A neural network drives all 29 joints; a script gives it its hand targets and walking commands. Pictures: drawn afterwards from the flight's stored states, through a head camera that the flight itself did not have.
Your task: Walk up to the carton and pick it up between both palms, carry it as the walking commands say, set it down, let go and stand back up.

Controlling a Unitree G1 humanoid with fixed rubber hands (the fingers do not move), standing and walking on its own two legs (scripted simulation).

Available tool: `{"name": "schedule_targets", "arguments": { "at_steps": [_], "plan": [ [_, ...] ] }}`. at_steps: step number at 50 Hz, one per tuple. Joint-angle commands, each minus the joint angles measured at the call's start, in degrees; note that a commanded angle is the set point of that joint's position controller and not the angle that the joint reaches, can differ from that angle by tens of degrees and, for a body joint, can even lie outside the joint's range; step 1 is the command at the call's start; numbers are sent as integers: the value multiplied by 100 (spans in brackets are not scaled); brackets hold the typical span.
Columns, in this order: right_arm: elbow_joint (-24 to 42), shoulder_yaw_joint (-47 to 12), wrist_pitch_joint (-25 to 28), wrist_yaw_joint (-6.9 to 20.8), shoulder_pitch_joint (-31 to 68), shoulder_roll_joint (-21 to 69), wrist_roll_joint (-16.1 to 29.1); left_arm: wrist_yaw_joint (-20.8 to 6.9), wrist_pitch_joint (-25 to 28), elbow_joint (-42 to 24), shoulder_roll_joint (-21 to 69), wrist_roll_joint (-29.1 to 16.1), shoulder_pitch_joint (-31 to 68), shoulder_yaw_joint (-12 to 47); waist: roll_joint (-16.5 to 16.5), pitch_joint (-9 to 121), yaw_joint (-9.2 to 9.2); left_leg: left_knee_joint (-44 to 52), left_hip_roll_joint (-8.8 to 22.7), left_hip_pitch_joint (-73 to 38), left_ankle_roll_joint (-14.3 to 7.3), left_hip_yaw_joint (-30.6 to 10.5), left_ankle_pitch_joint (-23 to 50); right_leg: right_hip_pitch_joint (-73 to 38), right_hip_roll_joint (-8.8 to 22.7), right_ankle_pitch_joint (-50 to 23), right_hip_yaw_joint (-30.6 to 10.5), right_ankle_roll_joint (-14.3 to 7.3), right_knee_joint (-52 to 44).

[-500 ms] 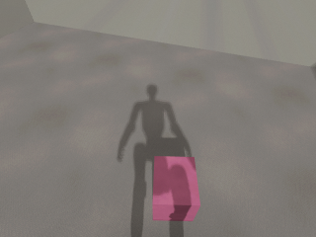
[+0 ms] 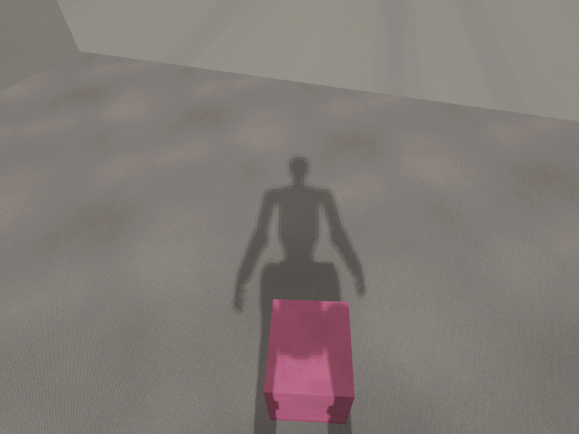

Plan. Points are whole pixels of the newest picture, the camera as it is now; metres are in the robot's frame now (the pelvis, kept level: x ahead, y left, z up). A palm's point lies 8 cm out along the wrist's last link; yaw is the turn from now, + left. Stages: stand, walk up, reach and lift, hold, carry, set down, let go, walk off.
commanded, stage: walk up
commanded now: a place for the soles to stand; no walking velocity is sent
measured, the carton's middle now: (309, 361) +0.49 -0.01 -0.63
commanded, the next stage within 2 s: reach and lift in 0.96 s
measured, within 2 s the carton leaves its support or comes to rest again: neither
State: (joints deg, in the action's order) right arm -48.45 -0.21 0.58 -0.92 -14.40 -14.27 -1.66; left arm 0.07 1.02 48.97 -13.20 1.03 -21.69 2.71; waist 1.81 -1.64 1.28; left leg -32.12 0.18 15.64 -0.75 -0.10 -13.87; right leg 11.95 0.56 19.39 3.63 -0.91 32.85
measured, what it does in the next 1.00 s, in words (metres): stands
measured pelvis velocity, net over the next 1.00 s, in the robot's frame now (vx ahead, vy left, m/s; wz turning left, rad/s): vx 0.01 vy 0.01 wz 0.00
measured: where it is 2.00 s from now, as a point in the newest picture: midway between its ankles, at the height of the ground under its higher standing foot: outside the picture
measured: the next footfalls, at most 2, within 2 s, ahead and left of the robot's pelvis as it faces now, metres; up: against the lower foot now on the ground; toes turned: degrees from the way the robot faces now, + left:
none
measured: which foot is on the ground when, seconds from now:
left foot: down 0.00-1.00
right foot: down 0.00-1.00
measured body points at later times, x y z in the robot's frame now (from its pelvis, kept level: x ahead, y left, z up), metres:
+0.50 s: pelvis +0.02 +0.01 +0.01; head +0.02 +0.01 +0.46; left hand +0.08 +0.27 -0.13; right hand +0.09 -0.25 -0.13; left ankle +0.02 +0.12 -0.73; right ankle -0.02 -0.11 -0.73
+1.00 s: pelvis +0.01 +0.01 +0.00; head +0.02 +0.01 +0.45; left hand +0.07 +0.27 -0.13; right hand +0.09 -0.25 -0.13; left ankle +0.02 +0.12 -0.73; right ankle -0.02 -0.11 -0.73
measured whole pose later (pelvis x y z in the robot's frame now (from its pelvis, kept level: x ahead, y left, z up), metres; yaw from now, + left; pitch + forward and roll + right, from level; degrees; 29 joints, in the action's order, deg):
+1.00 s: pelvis +0.01 +0.01 +0.00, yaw +0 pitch +1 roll +0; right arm -47.8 -0.8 -3.7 -0.5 -14.2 -14.6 -1.1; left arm 0.6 -3.5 47.4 -15.7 0.8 -17.1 3.2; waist 0.3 -0.6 0.9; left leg -31.7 -0.3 17.0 -0.9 0.2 -15.6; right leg 12.5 1.1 18.6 3.3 -0.2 30.5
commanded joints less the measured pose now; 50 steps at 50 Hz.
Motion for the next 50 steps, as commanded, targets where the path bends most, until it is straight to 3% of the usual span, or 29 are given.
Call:
{"name": "schedule_targets", "arguments": {
  "at_steps": [1, 3, 6, 9, 25, 28, 48, 49, 50],
  "plan": [
    [-17, 93, 58, 2, -272, -769, 77, 5, 87, -363, -665, -49, -112, -149, -261, 121, -47, 220, 644, -1055, -365, -765, 1790, 613, 532, -1531, -640, -146, -775],
    [-55, 27, 17, 45, -20, -635, 105, 36, 61, -300, -761, -43, -48, -171, -210, -46, -82, 378, 612, -575, -361, -677, 1408, 216, 454, -1263, -490, -145, -853],
    [-127, -23, -12, 28, 106, -596, 91, 29, 64, -286, -880, -34, -7, -209, -91, 42, -64, 294, 456, -433, -264, -488, 1462, -134, 592, -1972, -588, -224, -855],
    [-184, -48, 1, 26, 178, -567, 87, 40, 60, -257, -865, -40, 64, -209, -164, 131, -51, 322, 457, -445, -251, -480, 1580, -275, 620, -2138, -557, -226, -844],
    [-340, -55, 29, 32, 127, -685, 80, 52, -1, 44, -907, -37, 282, -172, -184, -4, -83, 764, 525, -413, -337, -683, 1234, -190, 491, -1056, -435, -166, -917],
    [-360, -33, 45, 27, 76, -735, 88, 54, -5, 123, -856, -21, 249, -141, -31, -19, -75, 845, 564, -424, -375, -752, 1159, -167, 467, -851, -432, -139, -933],
    [-540, -45, 48, 4, -153, -672, 87, 65, 10, 444, -880, -26, 166, -105, -149, -158, -111, 814, 425, -321, -286, -662, 884, -162, 555, -792, -519, -169, -1167],
    [3003, 279, -346, 17, 3239, -805, 7, 72, -326, -2985, -1050, -65, 4124, 27, -538, 385, -158, 33, -52, 734, -143, 25, -673, 1583, 155, 409, -633, -161, -496],
    [1543, 131, -922, 53, 2054, -412, 28, 88, -892, -2110, -854, 5, 3379, -221, -217, -19, -254, -61, 256, 624, 5, 313, -1320, 1782, 263, 670, -164, -219, -444]
  ]
}}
